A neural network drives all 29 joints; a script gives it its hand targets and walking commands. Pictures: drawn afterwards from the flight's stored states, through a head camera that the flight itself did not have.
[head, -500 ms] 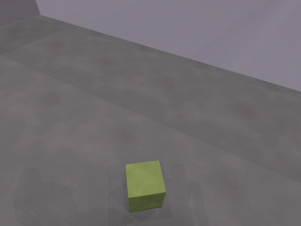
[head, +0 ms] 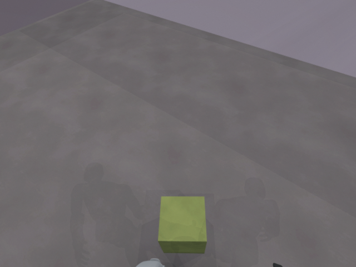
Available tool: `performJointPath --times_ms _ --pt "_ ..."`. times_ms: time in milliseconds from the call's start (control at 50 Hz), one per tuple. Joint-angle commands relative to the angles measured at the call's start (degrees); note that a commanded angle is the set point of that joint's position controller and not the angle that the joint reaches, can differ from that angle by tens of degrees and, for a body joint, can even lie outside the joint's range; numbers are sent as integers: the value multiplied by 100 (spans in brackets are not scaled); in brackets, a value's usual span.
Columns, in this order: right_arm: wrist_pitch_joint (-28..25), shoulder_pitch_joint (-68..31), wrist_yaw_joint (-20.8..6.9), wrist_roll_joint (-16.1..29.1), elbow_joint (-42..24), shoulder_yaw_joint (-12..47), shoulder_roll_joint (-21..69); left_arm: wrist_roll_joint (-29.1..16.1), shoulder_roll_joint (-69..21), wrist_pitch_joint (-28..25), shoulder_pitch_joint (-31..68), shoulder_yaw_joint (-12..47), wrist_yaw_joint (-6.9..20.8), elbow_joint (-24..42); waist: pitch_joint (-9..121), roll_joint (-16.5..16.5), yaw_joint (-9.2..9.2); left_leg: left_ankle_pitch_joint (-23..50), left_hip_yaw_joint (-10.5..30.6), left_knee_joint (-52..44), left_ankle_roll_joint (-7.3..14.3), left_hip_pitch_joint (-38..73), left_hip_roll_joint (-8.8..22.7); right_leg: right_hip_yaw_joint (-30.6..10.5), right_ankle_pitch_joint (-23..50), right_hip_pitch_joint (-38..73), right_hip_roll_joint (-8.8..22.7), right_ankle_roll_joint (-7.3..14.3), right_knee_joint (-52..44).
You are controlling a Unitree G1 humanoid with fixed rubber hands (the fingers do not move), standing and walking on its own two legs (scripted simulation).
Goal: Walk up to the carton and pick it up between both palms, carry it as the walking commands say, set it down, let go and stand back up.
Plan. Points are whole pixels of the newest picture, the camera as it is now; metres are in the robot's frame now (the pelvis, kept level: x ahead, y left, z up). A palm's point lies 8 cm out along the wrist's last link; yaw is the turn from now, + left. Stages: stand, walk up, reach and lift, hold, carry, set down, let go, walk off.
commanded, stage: walk up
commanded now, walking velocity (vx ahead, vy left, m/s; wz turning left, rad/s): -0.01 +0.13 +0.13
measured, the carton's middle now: (183, 225) +0.41 +0.05 -0.66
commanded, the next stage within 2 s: stand in 1.44 s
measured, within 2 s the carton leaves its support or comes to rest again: neither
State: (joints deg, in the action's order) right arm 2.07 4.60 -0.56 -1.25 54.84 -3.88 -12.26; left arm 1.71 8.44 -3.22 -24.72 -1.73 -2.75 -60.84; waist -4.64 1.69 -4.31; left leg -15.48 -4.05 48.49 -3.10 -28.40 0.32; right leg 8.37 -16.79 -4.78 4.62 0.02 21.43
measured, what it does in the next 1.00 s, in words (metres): steps on the spot: left foot, then right foot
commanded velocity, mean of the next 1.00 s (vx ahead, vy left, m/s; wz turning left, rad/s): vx -0.07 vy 0.00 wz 0.05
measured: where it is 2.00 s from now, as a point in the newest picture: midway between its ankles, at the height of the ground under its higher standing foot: outside the picture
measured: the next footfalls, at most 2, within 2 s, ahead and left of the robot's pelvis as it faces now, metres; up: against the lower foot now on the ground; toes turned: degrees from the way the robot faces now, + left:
left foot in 0.20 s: +0.14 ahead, +0.17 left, +0.00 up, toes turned +8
right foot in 0.68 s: +0.02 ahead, -0.11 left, +0.00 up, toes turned +13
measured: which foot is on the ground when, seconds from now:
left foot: up 0.00-0.18, down 0.20-0.68, up 0.70-1.00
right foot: down 0.00-0.20, up 0.22-0.66, down 0.68-1.00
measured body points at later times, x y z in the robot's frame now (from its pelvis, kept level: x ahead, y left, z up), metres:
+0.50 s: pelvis +0.04 +0.06 -0.01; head +0.09 +0.08 +0.44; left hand +0.11 +0.33 -0.16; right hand +0.15 -0.20 -0.13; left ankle +0.10 +0.17 -0.75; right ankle +0.01 -0.09 -0.67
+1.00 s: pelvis -0.01 -0.01 +0.00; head +0.00 -0.03 +0.45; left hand +0.03 +0.25 -0.13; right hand +0.05 -0.26 -0.16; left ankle -0.06 +0.14 -0.72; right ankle -0.02 -0.10 -0.75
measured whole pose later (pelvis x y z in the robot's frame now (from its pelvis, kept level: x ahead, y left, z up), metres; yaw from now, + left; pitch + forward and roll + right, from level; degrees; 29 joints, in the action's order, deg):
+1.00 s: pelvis -0.01 -0.01 +0.00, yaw +1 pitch +0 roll +1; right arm 2.8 11.6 0.7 -0.4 57.3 -2.3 -13.9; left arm 1.2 11.3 -1.0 -13.3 -1.3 -1.5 -57.4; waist -1.1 2.2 -1.1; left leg -21.3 1.2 33.9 -2.1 -12.4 0.5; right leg 3.1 -11.8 -9.5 0.4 2.1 21.0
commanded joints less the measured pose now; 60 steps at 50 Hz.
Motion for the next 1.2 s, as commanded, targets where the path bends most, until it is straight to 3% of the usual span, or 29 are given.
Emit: performJointPath --times_ms 0,100,140,160,180,200,220,240,260,280,300,360,480,580,640,660,680,700,740,780,800,820,840,900,980,1000,1040,1080,1180 --pt "145 -204 -58 19 -481 -107 -416 -18 1349 78 -422 -336 -162 221 310 -1299 119 33 384 258 -60 -769 249 -912 6313 1048 1923 620 164" --pt "150 -547 -144 128 -698 56 -306 -19 1338 169 -270 -379 -93 404 201 -1407 176 13 240 -509 72 -170 195 -455 5445 684 1718 464 260" --pt "8 -308 -117 154 -608 146 -300 -8 1309 204 -65 -372 24 449 374 -1509 273 108 -33 -1408 254 733 13 -24 4802 395 1335 319 774" --pt "-110 90 -100 73 -495 118 -409 -54 1292 249 -31 -357 53 377 570 -1313 471 717 -274 -2107 340 1501 -105 258 4153 174 944 198 1465" --pt "-221 519 -61 -9 -361 27 -741 -102 1103 272 -200 -239 84 396 856 -694 589 1952 -296 -2456 347 2384 141 325 3102 -343 579 97 2109" --pt "-324 906 -5 17 -263 -58 -1206 -135 854 306 -237 -185 94 476 1057 555 634 5055 1101 -2275 546 3358 1297 -61 -1029 -1702 55 -32 3120" --pt "-302 1077 94 164 -444 -84 -1503 -166 835 389 -467 -179 19 467 1513 1744 567 7794 2158 -2145 1187 3553 2678 -761 -2592 -2011 -347 -80 4051" --pt "-265 941 125 129 -371 23 -1127 -203 892 483 -254 -214 43 325 1734 1018 511 6809 1654 -2229 1397 3151 2350 -1149 -2249 -1605 -16 -102 4282" --pt "-253 547 163 58 -404 69 -920 -169 892 504 45 -186 73 289 1386 896 440 5789 1327 -2442 1421 2619 2077 -1037 -1891 -1668 -1 -56 4387" --pt "-227 168 209 49 -433 63 -859 -142 919 534 305 -218 81 282 1029 805 386 5927 1167 -2448 1418 2275 1990 -1030 -1625 -1783 10 -122 4608" --pt "-222 12 252 53 -465 16 -981 -142 1011 605 471 -273 82 381 784 937 353 6944 1198 -2415 1437 2090 2071 -1030 -1581 -1897 -77 -266 4880" --pt "-225 149 258 18 -416 4 -993 -97 1047 758 463 -290 125 363 1150 491 287 5818 913 -2508 1367 2043 1992 -1053 -1146 -1878 -153 -327 4976" --pt "-117 191 213 -63 -418 -50 -1055 -90 936 906 1029 -201 248 573 762 864 334 2563 874 -3095 1150 1642 1711 -911 -804 -1731 -223 -261 3559" --pt "30 242 145 -116 -431 -151 -1215 -132 996 783 1089 -116 274 657 695 918 396 -11 1239 -3556 1132 1425 1764 -670 -749 -996 -333 -149 2008" --pt "122 270 98 -58 -402 -122 -1046 -89 969 583 449 -61 250 480 553 629 87 -1009 967 -3341 704 802 1341 -474 144 83 -290 11 251" --pt "130 557 62 -2 -344 -24 -663 -70 1113 480 408 -78 227 474 403 -244 74 -1013 616 -2596 519 593 830 -1157 -261 99 284 74 -605" --pt "129 549 25 35 -506 88 -380 -4 1628 397 682 -192 226 593 101 -1642 -19 -976 211 -1577 162 125 122 -2869 -1074 -494 1516 417 -1371" --pt "191 39 51 -4 -589 57 -623 28 1894 407 1148 -245 217 724 -275 -1771 92 -1010 584 -806 80 193 134 -3161 -1596 -1458 1692 675 -1865" --pt "190 476 38 -11 -306 -85 -804 -17 1539 324 1815 -165 152 945 -177 -943 525 -588 813 233 128 457 90 -2167 853 -1369 1236 639 -1049" --pt "126 895 71 -15 -146 -41 -733 -47 1301 237 1623 -87 107 937 378 -821 531 -482 703 643 22 492 39 -1565 2557 -697 976 605 -474" --pt "117 910 53 -11 -70 2 -657 -39 1200 188 1327 -84 109 846 663 -689 408 -419 727 506 30 380 45 -1698 1830 -253 1005 605 -602" --pt "97 761 58 -29 -132 45 -588 -63 1168 195 1282 -86 112 793 533 -1015 351 -392 665 376 41 369 55 -1645 1375 -259 887 628 -734" --pt "100 621 58 -27 -173 50 -565 -65 1204 208 1222 -106 106 775 342 -1178 303 -427 617 285 40 236 39 -1683 1425 -203 917 687 -735" --pt "72 542 105 47 -95 98 -413 -42 1193 200 881 -115 96 579 306 -1008 218 -673 580 -721 62 536 50 -1784 2010 57 1005 820 -703" --pt "-59 792 180 128 101 166 -277 -68 1229 197 826 -157 107 301 477 -1058 317 -400 406 -2404 136 1500 -33 -1747 2551 225 918 744 -561" --pt "-111 964 201 127 203 172 -249 -91 1212 209 872 -165 112 249 512 -998 437 42 315 -2907 175 1833 -43 -1645 2597 184 818 654 -434" --pt "-232 1273 234 122 406 149 -362 -163 944 210 866 -102 130 184 695 -682 605 818 587 -3105 342 2520 404 -1443 2210 -193 510 458 -253" --pt "-287 1141 230 104 500 181 -496 -160 700 198 981 -38 146 246 502 175 499 1951 885 -2988 523 2495 752 -1087 1348 -539 85 216 -260" --pt "-336 1139 251 75 681 257 -343 -149 718 292 996 -66 141 88 124 269 385 1334 974 -3279 577 1776 686 -900 1042 -109 42 125 -254"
